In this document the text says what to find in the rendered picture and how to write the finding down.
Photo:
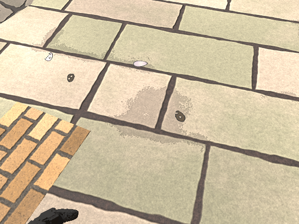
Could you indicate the left robot hand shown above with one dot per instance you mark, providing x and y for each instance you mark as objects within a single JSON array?
[{"x": 55, "y": 216}]

